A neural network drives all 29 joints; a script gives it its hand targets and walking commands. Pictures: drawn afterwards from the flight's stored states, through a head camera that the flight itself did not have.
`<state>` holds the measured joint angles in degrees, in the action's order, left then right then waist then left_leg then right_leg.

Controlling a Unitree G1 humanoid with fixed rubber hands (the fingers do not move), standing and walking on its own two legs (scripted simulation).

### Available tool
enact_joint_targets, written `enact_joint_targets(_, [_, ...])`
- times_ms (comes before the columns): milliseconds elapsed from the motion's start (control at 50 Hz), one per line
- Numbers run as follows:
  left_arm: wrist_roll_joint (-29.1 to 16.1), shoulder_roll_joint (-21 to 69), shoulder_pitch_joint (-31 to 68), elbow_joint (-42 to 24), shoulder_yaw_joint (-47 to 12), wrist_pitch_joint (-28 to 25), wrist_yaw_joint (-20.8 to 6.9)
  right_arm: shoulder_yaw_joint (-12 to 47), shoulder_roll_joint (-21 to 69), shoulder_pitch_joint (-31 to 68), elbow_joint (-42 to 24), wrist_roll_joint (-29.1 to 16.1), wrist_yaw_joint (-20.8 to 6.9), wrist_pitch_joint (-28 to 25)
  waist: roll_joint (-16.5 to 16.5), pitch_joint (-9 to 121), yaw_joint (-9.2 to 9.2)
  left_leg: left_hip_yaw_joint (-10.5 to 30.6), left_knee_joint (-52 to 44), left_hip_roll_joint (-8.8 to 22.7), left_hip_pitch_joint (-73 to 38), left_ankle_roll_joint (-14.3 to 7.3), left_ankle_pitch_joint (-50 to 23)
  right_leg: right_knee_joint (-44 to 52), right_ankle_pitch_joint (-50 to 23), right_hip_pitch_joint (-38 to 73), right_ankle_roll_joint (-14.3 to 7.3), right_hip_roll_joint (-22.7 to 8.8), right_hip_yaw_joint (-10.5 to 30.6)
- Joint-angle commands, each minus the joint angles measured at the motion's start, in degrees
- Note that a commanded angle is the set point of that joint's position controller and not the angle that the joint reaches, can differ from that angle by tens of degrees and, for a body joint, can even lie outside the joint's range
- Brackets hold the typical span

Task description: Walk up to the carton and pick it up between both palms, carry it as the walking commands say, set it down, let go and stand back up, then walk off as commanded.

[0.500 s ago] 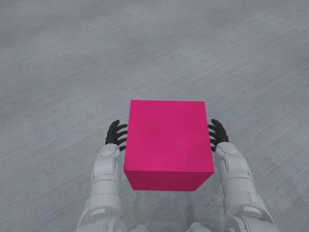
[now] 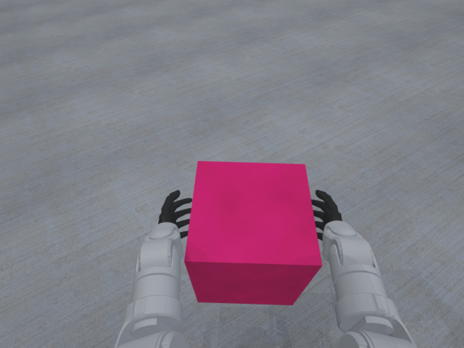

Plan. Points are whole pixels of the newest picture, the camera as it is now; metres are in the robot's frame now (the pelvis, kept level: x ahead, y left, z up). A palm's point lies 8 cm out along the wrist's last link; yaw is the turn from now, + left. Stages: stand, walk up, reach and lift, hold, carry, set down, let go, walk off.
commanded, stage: reach and lift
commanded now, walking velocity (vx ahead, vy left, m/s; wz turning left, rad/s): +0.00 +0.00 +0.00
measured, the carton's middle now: (248, 237) +0.36 +0.00 -0.04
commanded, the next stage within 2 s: hold in 1.44 s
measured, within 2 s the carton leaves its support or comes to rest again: neither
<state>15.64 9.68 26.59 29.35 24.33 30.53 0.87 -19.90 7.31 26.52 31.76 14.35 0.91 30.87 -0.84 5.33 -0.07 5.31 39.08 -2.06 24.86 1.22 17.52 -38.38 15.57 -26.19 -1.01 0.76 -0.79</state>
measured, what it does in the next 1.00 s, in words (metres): stands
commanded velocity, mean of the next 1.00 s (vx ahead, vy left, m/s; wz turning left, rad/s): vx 0.00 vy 0.00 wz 0.00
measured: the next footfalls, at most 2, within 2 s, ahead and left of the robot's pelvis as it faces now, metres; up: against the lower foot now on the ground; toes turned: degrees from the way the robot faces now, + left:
none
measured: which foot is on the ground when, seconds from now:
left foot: down 0.00-1.00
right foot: down 0.00-1.00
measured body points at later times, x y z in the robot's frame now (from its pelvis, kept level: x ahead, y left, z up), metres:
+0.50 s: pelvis +0.00 +0.00 +0.01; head -0.06 +0.00 +0.46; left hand +0.33 +0.16 +0.07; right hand +0.33 -0.14 +0.07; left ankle +0.03 +0.13 -0.72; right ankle +0.04 -0.11 -0.72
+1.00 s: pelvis +0.00 +0.00 +0.01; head -0.06 +0.00 +0.46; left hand +0.32 +0.16 +0.07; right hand +0.33 -0.14 +0.07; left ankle +0.03 +0.13 -0.72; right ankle +0.04 -0.11 -0.72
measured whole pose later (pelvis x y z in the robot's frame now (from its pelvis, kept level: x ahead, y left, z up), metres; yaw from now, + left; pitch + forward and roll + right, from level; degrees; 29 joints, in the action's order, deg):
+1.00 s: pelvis +0.00 +0.00 +0.01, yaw +0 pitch -6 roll +0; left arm 15.7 9.1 23.8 22.1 21.1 41.4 0.2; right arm -16.3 7.8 24.4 25.5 14.3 1.2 41.9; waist -0.8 2.1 -0.1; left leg 5.5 31.9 -1.7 10.3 0.8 15.5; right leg -30.3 13.2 -11.1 -0.9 0.8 -0.8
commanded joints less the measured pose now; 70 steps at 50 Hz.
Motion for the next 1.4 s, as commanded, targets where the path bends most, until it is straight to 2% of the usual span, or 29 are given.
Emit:
enact_joint_targets(0, [-12.73, 57.82, 27.00, 1.35, -38.32, 2.38, -15.73, 38.32, 59.71, 33.45, -12.98, -14.57, -13.59, 1.14, 0.47, 24.08, 0.76, -0.64, -10.87, -3.44, -11.58, -2.36, -13.55, 10.54, -15.99, 25.15, 1.72, 2.05, 6.54])
enact_joint_targets(40, [-11.42, 55.21, 26.66, 3.13, -34.85, 3.75, -15.58, 32.78, 57.89, 28.86, -6.02, -11.26, -13.94, 3.20, 1.09, 12.82, -0.04, -0.35, -12.77, -2.90, -9.31, -2.73, -9.42, 10.91, -10.58, 19.98, 1.29, 3.02, 4.90])
enact_joint_targets(140, [-13.92, 52.94, 29.97, -3.94, -37.38, 5.48, -16.26, 34.72, 60.77, 27.96, -8.15, -13.93, -13.70, 5.39, 0.65, 11.03, 0.71, -1.21, -13.93, -2.59, -10.54, -2.63, -7.03, 13.98, -9.38, 23.86, 1.78, 1.49, 6.98])
enact_joint_targets(240, [-15.21, 54.40, 29.31, -3.34, -38.70, 8.19, -16.50, 36.76, 58.95, 33.35, -14.12, -14.82, -13.41, 7.16, 2.09, 11.98, 0.29, -0.75, -15.35, -2.54, -13.44, -2.69, -6.81, 14.88, -7.57, 25.67, 1.92, 2.05, 5.78])
enact_joint_targets(260, [-13.92, 52.54, 25.85, -2.72, -36.85, 8.70, -16.22, 36.46, 58.56, 32.48, -13.74, -14.32, -13.35, 7.78, 2.56, 8.79, 1.67, -1.02, -15.37, -2.80, -12.27, -2.63, -8.58, 15.23, -10.07, 26.24, 2.31, 1.38, 6.35])
enact_joint_targets(280, [-14.53, 53.25, 27.41, -2.69, -37.15, 9.58, -16.23, 35.47, 58.47, 29.44, -12.01, -13.72, -13.46, 8.93, 2.56, 10.28, -0.05, -1.10, -16.18, -2.58, -13.89, -2.67, -7.09, 15.52, -8.87, 26.40, 2.02, 2.22, 5.34])
enact_joint_targets(320, [-14.68, 53.16, 27.59, -4.00, -37.77, 10.25, -15.99, 35.45, 57.57, 31.17, -13.28, -13.97, -13.28, 9.10, 0.11, 8.70, 0.25, -0.92, -16.44, -2.57, -14.49, -2.28, -8.38, 15.67, -9.65, 26.03, 1.34, 1.74, 6.00])
enact_joint_targets(340, [-15.34, 52.64, 28.22, -5.47, -37.82, 10.02, -15.98, 35.05, 58.32, 28.61, -11.66, -13.66, -13.35, 9.67, 3.13, 8.97, -1.42, 0.00, -16.81, -2.03, -16.84, -2.56, -8.35, 15.50, -9.36, 24.70, 1.94, 1.96, 5.49])
enact_joint_targets(360, [-14.36, 53.46, 30.28, -4.85, -36.62, 10.23, -15.80, 33.93, 57.81, 31.17, -11.27, -13.72, -13.66, 9.61, -0.09, 8.48, -0.32, -0.42, -16.85, -2.33, -15.08, -2.39, -5.76, 15.92, -6.36, 25.48, 1.23, 1.84, 5.79])
enact_joint_targets(440, [-15.46, 54.03, 30.45, -5.44, -37.34, 10.83, -15.82, 35.12, 56.93, 34.05, -15.01, -14.21, -13.69, 10.01, 2.85, 9.10, -0.79, -0.27, -17.01, -2.23, -14.49, -2.22, -5.56, 15.76, -6.75, 27.47, 1.56, 1.98, 5.63])
enact_joint_targets(460, [-16.15, 54.65, 31.88, -5.69, -38.52, 11.00, -15.96, 35.05, 56.85, 33.03, -13.83, -14.71, -13.54, 10.00, -0.14, 8.94, -1.74, -0.44, -17.00, -2.36, -15.43, -1.82, -5.53, 15.97, -6.41, 26.67, 1.42, 1.54, 5.60])
enact_joint_targets(560, [-14.04, 53.18, 28.72, -2.55, -34.78, 11.70, -15.82, 33.09, 55.64, 34.66, -12.79, -13.31, -13.90, 10.48, 2.04, 5.49, -0.72, -0.36, -17.10, -2.21, -14.11, -2.03, -3.96, 16.67, -4.03, 26.13, 1.59, 1.61, 5.55])
enact_joint_targets(600, [-15.40, 54.26, 32.57, -5.19, -37.75, 11.18, -15.95, 33.53, 56.60, 34.44, -12.79, -14.25, -13.77, 9.96, -1.44, 7.41, -1.20, -0.35, -16.73, -2.26, -14.95, -1.66, -5.47, 16.01, -6.29, 26.05, 1.31, 1.45, 6.09])
enact_joint_targets(620, [-14.87, 54.84, 32.92, -5.09, -37.22, 10.69, -15.74, 34.23, 57.07, 37.89, -14.07, -14.72, -13.98, 9.37, -0.30, 10.52, 0.19, -0.37, -16.28, -2.38, -14.21, -1.61, -5.23, 15.35, -6.14, 27.55, 1.23, 1.87, 5.98])
enact_joint_targets(680, [-14.64, 53.39, 30.83, -5.55, -36.64, 10.35, -15.65, 34.98, 57.71, 35.15, -13.42, -14.58, -13.95, 9.69, 2.64, 10.45, 0.40, -0.16, -16.18, -1.92, -14.87, -2.04, -6.05, 15.64, -6.58, 26.60, 2.01, 1.60, 6.32])
enact_joint_targets(720, [-13.28, 52.58, 28.93, -4.97, -36.68, 10.81, -15.48, 33.90, 57.45, 33.40, -12.99, -14.36, -13.96, 9.93, -0.73, 8.61, 0.74, -0.78, -16.78, -2.12, -13.22, -1.80, -5.85, 15.89, -7.41, 28.03, 1.69, 1.64, 6.07])
enact_joint_targets(740, [-14.95, 53.28, 29.64, -7.20, -38.53, 10.78, -15.49, 34.80, 57.60, 30.75, -13.24, -14.55, -14.14, 9.96, 1.08, 9.22, -0.54, -0.33, -16.84, -1.95, -14.85, -1.56, -7.08, 15.85, -8.18, 26.75, 1.89, 1.97, 5.73])
enact_joint_targets(840, [-13.41, 53.47, 27.53, -4.70, -36.62, 11.04, -15.51, 34.44, 57.06, 32.64, -13.63, -14.55, -14.29, 9.67, -0.19, 9.20, 0.42, -0.38, -16.40, -2.05, -14.98, -1.73, -8.87, 15.86, -10.38, 26.66, 1.48, 1.89, 6.42])
enact_joint_targets(860, [-14.06, 53.88, 27.36, -5.24, -37.14, 10.88, -15.64, 34.42, 56.50, 31.73, -14.12, -14.35, -13.93, 9.70, 2.26, 10.55, -0.30, 0.30, -16.23, -1.78, -15.73, -1.64, -8.84, 16.01, -10.02, 26.62, 1.99, 1.82, 6.52])
enact_joint_targets(900, [-13.63, 53.69, 25.70, -3.34, -36.86, 11.17, -15.67, 34.72, 55.87, 33.27, -15.02, -14.81, -13.69, 9.46, -0.95, 8.14, -0.02, -0.23, -17.22, -1.95, -13.36, -1.75, -7.42, 16.15, -9.87, 29.11, 1.82, 1.53, 6.39])
enact_joint_targets(920, [-13.92, 53.48, 26.94, -5.50, -37.05, 11.17, -15.74, 34.14, 56.63, 30.93, -13.63, -14.21, -13.79, 10.21, 2.19, 9.73, -0.72, 0.13, -16.43, -1.94, -15.33, -1.85, -8.97, 16.02, -10.03, 26.89, 1.96, 1.91, 6.23])
enact_joint_targets(960, [-12.99, 53.23, 25.38, -4.65, -37.13, 11.42, -15.54, 33.16, 56.47, 29.26, -12.06, -13.39, -13.91, 10.40, -0.38, 8.58, -0.26, -0.35, -16.95, -1.96, -15.18, -1.52, -10.27, 16.36, -11.61, 26.66, 1.49, 2.36, 6.23])
enact_joint_targets(980, [-13.91, 53.99, 26.28, -5.94, -37.68, 11.27, -15.74, 35.00, 56.34, 32.04, -15.92, -14.47, -14.04, 9.83, 0.04, 10.63, 0.06, -0.16, -16.69, -2.15, -14.32, -1.44, -9.06, 15.96, -10.93, 29.00, 1.66, 2.46, 5.89])
enact_joint_targets(1000, [-14.51, 54.67, 27.75, -6.95, -39.13, 11.02, -15.70, 34.84, 56.39, 29.62, -14.65, -14.24, -13.85, 10.04, -0.99, 9.63, -1.41, 0.28, -16.75, -1.92, -16.18, -1.55, -10.50, 15.70, -11.55, 26.51, 1.34, 2.29, 5.67])
enact_joint_targets(1040, [-14.19, 52.72, 24.66, -7.83, -39.05, 11.10, -15.51, 35.29, 57.32, 25.93, -13.48, -14.46, -14.06, 10.39, 0.00, 10.34, -0.60, -0.18, -16.90, -2.10, -15.24, -1.67, -12.22, 15.96, -14.71, 29.10, 2.02, 2.03, 6.32])
enact_joint_targets(1280, [-15.48, 54.37, 28.39, -8.83, -40.16, 11.00, -15.95, 36.31, 57.14, 30.25, -16.20, -15.35, -14.07, 10.25, -1.09, 9.56, -0.54, -0.08, -17.35, -2.24, -13.74, -1.77, -4.72, 16.01, -6.34, 28.00, 1.34, 2.42, 5.78])
enact_joint_targets(1320, [-14.55, 53.43, 27.36, -7.16, -39.08, 11.30, -16.30, 35.38, 56.48, 30.60, -15.50, -14.12, -13.89, 10.16, 2.43, 8.26, -1.26, 0.16, -16.86, -2.50, -14.38, -1.93, -4.46, 17.19, -3.60, 25.38, 1.93, 1.98, 6.00])
enact_joint_targets(1340, [-14.41, 54.27, 26.13, -6.52, -39.03, 11.82, -16.25, 34.60, 56.23, 28.53, -14.69, -14.12, -13.89, 10.62, -0.21, 7.66, -1.72, 0.08, -17.06, -2.52, -14.95, -1.57, -3.25, 17.42, -2.96, 25.41, 1.52, 1.73, 6.02])
enact_joint_targets(1380, [-13.77, 52.85, 25.43, -5.93, -37.35, 11.60, -16.24, 34.92, 56.58, 30.43, -14.92, -14.26, -14.21, 10.35, 0.80, 6.48, -0.42, -0.15, -17.70, -2.29, -12.79, -2.07, -0.98, 17.45, -0.76, 26.02, 1.59, 1.54, 6.12])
